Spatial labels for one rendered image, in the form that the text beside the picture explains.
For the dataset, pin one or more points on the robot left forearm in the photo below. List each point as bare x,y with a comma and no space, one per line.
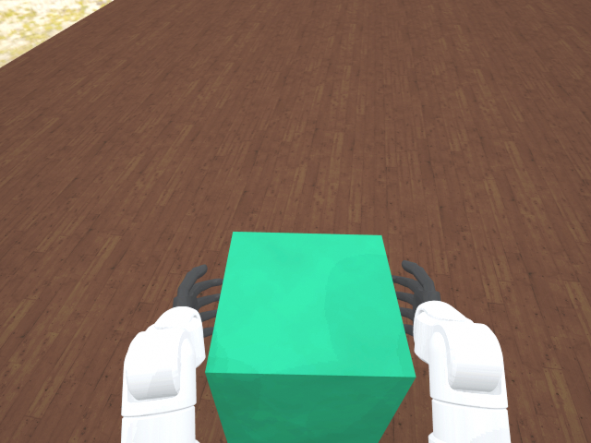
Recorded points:
159,380

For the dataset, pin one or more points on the right robot hand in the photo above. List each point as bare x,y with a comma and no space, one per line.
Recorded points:
423,288

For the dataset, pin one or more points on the carton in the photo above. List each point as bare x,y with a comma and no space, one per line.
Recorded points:
308,344

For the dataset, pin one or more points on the robot right forearm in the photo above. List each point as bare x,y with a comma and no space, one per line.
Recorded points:
466,376

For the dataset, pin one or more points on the left robot hand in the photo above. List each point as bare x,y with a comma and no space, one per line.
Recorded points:
188,291

